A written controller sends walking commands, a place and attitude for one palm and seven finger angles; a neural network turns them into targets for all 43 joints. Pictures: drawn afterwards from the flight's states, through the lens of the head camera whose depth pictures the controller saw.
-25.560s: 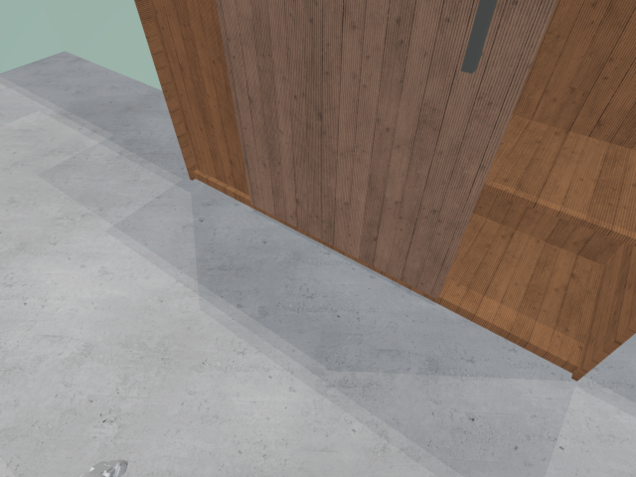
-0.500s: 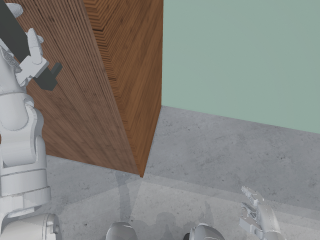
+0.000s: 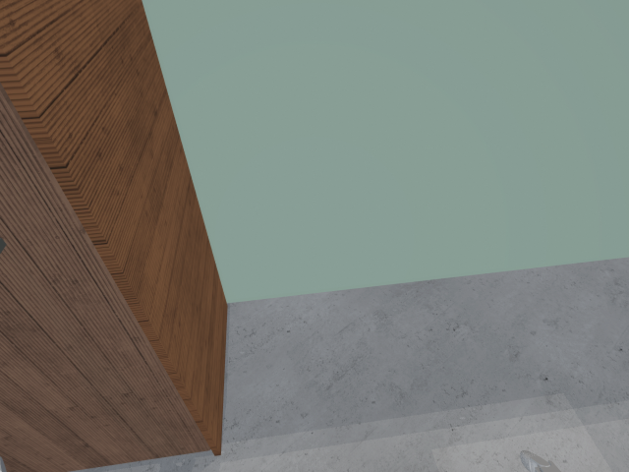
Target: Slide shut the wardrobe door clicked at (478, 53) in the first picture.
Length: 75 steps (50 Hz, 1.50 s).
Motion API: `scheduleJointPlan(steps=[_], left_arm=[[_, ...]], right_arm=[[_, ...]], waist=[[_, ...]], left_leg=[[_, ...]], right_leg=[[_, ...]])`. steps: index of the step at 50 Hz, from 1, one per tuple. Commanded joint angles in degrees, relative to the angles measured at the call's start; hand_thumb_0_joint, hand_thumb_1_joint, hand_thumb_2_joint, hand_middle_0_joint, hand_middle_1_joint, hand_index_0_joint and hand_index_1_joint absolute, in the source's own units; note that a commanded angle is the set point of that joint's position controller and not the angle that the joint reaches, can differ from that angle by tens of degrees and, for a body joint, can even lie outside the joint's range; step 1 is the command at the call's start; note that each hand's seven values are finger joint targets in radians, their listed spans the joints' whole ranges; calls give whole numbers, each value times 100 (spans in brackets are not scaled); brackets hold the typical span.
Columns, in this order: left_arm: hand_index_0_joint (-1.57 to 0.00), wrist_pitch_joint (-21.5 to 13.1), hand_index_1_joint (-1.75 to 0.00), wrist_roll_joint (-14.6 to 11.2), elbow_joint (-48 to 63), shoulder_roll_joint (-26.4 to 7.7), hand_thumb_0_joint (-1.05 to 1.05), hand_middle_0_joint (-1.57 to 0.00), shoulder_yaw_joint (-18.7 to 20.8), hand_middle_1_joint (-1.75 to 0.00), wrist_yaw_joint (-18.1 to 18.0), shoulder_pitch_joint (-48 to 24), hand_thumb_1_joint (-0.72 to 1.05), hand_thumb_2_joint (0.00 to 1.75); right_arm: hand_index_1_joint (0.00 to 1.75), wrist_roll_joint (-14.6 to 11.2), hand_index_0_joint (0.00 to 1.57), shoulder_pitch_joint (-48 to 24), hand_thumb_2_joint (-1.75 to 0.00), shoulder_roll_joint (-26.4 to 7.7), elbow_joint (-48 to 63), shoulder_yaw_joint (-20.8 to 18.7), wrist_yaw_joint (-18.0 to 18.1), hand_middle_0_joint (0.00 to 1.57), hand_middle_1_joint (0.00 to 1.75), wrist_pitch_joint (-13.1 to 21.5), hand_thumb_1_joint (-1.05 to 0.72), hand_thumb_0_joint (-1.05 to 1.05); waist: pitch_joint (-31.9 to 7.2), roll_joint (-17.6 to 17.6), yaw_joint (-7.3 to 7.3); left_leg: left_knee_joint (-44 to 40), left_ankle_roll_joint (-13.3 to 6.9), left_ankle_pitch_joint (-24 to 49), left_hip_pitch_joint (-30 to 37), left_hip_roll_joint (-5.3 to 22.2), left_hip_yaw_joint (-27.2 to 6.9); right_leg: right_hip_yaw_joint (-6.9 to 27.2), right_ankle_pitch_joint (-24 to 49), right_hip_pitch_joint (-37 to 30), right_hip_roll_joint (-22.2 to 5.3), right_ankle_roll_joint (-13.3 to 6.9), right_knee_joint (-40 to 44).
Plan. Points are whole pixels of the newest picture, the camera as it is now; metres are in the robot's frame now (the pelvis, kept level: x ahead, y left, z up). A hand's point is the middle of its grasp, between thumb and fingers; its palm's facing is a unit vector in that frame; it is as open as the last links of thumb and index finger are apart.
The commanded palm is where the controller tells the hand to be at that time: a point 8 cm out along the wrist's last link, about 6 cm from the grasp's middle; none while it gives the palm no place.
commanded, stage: stop walking and hold the door there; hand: left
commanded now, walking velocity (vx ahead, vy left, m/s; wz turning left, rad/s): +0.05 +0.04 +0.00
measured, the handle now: out of the picture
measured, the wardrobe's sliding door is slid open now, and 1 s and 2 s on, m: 0.00 0.00 0.01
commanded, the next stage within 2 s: none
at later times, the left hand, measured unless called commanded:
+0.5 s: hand out of the picture +0.31 +0.40 +0.21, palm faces +0.74 -0.61 -0.29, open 6.5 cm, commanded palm +0.26 +0.42 +0.19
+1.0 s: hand out of the picture +0.31 +0.41 +0.21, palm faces +0.72 -0.60 -0.34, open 6.3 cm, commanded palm +0.26 +0.43 +0.19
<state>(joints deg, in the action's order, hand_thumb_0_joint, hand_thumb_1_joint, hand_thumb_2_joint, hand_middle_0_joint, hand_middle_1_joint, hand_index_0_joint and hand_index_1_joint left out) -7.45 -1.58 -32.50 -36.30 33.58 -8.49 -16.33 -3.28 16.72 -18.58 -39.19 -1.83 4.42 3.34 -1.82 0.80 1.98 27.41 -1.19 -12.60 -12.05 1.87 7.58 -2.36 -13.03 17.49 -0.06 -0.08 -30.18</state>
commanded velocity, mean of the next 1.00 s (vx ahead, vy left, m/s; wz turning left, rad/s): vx -0.04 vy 0.04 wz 0.04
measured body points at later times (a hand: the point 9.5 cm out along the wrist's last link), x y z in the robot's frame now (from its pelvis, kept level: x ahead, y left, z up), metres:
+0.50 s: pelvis +0.03 +0.00 +0.00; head +0.00 -0.02 +0.45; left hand +0.27 +0.43 +0.23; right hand +0.15 -0.28 -0.10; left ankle +0.03 +0.11 -0.74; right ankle +0.08 -0.09 -0.74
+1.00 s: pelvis +0.03 +0.00 +0.00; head +0.03 -0.02 +0.45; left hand +0.27 +0.44 +0.23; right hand +0.18 -0.26 -0.10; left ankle +0.03 +0.11 -0.74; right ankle +0.08 -0.09 -0.74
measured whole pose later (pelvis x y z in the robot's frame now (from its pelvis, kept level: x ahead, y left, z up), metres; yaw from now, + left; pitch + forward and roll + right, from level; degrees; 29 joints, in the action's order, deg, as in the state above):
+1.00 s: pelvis +0.03 +0.00 +0.00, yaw -1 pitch +1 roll -1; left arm -12.0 -2.3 -24.8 -35.7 35.1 -7.0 -7.7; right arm -3.3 12.8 -17.2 -39.2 -0.9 4.5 2.0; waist -2.2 3.9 -1.2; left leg 28.9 -1.0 -15.4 -14.1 0.9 1.8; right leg -3.2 -8.4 15.8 2.0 -2.1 -23.5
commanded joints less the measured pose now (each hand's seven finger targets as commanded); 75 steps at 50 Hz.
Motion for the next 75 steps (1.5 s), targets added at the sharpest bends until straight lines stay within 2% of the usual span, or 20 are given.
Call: scheduleJointPlan(steps=[1, 5, 8, 13, 16, 22, 29, 43, 47, 53, 58, 61, 63, 66, 68, 71, 72, 73, 74, 75], left_arm=[[-45, -291, -140, 191, 659, -2091, 0, -45, 354, -140, -44, -1265, 90, 90], [-45, -410, -140, 186, 643, -2334, 0, -45, 546, -140, -41, -1555, 90, 90], [-45, -466, -140, 162, 610, -2186, 0, -45, 517, -140, -4, -1371, 90, 90], [-45, -494, -140, 163, 1056, -1979, 0, -45, 359, -140, 13, -1114, 90, 90], [-45, -384, -140, 177, 931, -1936, 0, -45, 378, -140, -38, -814, 90, 90], [-45, -364, -140, 130, 891, -1919, 0, -45, 422, -140, -4, -568, 90, 90], [-45, -342, -140, 92, 1089, -2077, 0, -45, 676, -140, -22, -202, 90, 90], [-45, -282, -140, 36, 1101, -1926, 0, -45, 560, -140, 25, -12, 90, 90], [-45, -289, -140, 75, 1084, -1962, 0, -45, 608, -140, 10, -18, 90, 90], [-45, -457, -140, 80, 1059, -2099, 0, -45, 753, -140, 108, -390, 90, 90], [-45, -492, -140, 45, 1369, -1807, 0, -45, 334, -140, 154, -804, 90, 90], [-45, -542, -140, 49, 1410, -1496, 0, -45, -46, -140, 191, -1295, 90, 90], [-45, -628, -140, 42, 1624, -1261, 0, -45, -282, -140, 207, -1412, 90, 90], [-45, -723, -140, 5, 1962, -884, 0, -45, -581, -140, 195, -1590, 90, 90], [-45, -692, -140, -38, 2139, -924, 0, -45, -609, -140, 175, -1714, 90, 90], [-45, -559, -140, -65, 2108, -537, 0, -45, -942, -140, 252, -1779, 90, 90], [-45, -519, -140, -78, 2035, -560, 0, -45, -953, -140, 257, -1802, 90, 90], [-45, -524, -140, -34, 1988, -749, 0, -45, -860, -140, 250, -1866, 90, 90], [-45, -562, -140, -22, 1796, -946, 0, -45, -768, -140, 230, -1932, 90, 90], [-45, -548, -140, -50, 1762, -882, 0, -45, -657, -140, 203, -2105, 90, 90]], right_arm=[[30, 28, 20, -660, -90, -752, 699, -236, 104, 20, 30, 302, -90, 0], [30, 109, 20, -421, -90, -822, 504, -322, 71, 20, 30, 368, -90, 0], [30, 111, 20, -360, -90, -770, 386, -253, 36, 20, 30, 429, -90, 0], [30, 25, 20, -616, -90, -697, 527, -150, 84, 20, 30, 449, -90, 0], [30, 0, 20, -628, -90, -671, 541, -163, 116, 20, 30, 428, -90, 0], [30, 42, 20, -562, -90, -670, 536, -225, 81, 20, 30, 379, -90, 0], [30, 15, 20, -743, -90, -618, 630, -176, 119, 20, 30, 271, -90, 0], [30, 6, 20, -864, -90, -598, 773, -138, 135, 20, 30, 161, -90, 0], [30, 4, 20, -861, -90, -651, 764, -207, 108, 20, 30, 128, -90, 0], [30, 0, 20, -813, -90, -587, 624, -169, 31, 20, 30, 226, -90, 0], [30, 16, 20, -879, -90, -497, 554, -129, 120, 20, 30, 158, -90, 0], [30, 8, 20, -858, -90, -420, 615, -96, 88, 20, 30, 139, -90, 0], [30, 27, 20, -951, -90, -435, 692, -75, 94, 20, 30, 116, -90, 0], [30, -15, 20, -1128, -90, -542, 891, -25, 100, 20, 30, 81, -90, 0], [30, 31, 20, -1161, -90, -529, 888, -63, 125, 20, 30, 149, -90, 0], [30, 70, 20, -1155, -90, -486, 787, -28, 2, 20, 30, 269, -90, 0], [30, 96, 20, -1200, -90, -457, 800, 2, -27, 20, 30, 238, -90, 0], [30, 142, 20, -1209, -90, -384, 782, 16, -64, 20, 30, 210, -90, 0], [30, 170, 20, -1142, -90, -359, 750, -46, -88, 20, 30, 172, -90, 0], [30, 164, 20, -981, -90, -543, 634, -134, -75, 20, 30, 242, -90, 0]], waist=[[3, 368, -274], [-199, -586, -143], [-559, -629, -66], [-248, 677, -231], [-206, 412, -273], [-260, -229, -183], [-534, 93, -221], [-347, 34, -208], [-293, -105, -222], [-688, -689, -308], [-809, -562, -220], [-691, -1090, -167], [-505, -643, -172], [-234, 1175, -292], [-561, 992, -341], [-567, 823, -397], [-502, 585, -435], [-463, -228, -458], [-362, -1748, -403], [-545, -1543, -425]], left_leg=[[-945, -293, -2369, -1429, 646, -819], [622, -174, -1486, -219, 12, -594], [391, -240, -1035, 320, 62, -884], [-1328, -392, -1957, -596, 784, -1733], [-1150, -368, -1451, -766, 749, -1454], [-197, -199, -636, -218, 251, -962], [-542, -182, 245, 20, 475, -1042], [-650, -151, -56, -102, 408, -1009], [50, -111, 120, -397, 157, -986], [1260, -66, -1145, -894, 111, -1388], [40, -33, 112, -40, 66, -853], [76, -45, -668, -59, 8, -769], [-368, -181, -981, -65, 167, -978], [-1267, -563, -1599, -1007, 894, -1919], [-1000, -834, -355, -1013, 1067, -1991], [-627, -584, 209, -764, 671, -1437], [-259, -440, -116, -1035, 475, -1352], [659, -151, -780, -1618, 41, -994], [2647, 208, -1557, -2398, -481, -831], [4041, 226, -1617, -2061, 46, -1920]], right_leg=[[613, -988, -818, -462, -8, 698], [2000, -2397, 623, -1162, -406, 1950], [1660, -2055, 688, -1067, -369, 1681], [793, -904, -194, -337, -30, 667], [736, -228, -605, -352, -18, 712], [1583, -821, -44, -769, -235, 1570], [1109, 556, -505, -557, -129, 1104], [1059, 203, -474, -533, -102, 1307], [1399, 558, -513, -1057, -238, 1412], [1721, 1380, -551, -2216, -739, 1045], [1029, 794, -126, -1695, -186, 676], [970, -497, 273, -1788, -114, 949], [642, -1137, 592, -1448, 16, 562], [-222, -1533, 483, -435, 217, -1358], [-136, -1179, 14, -350, 202, -2079], [-438, -1013, -569, -407, 151, -807], [-298, -745, -942, -623, 41, -81], [547, -501, -1370, -1420, -298, 912], [2868, 68, -1454, -3131, -1066, 1670], [3004, 232, -669, -3774, -1253, 1554]])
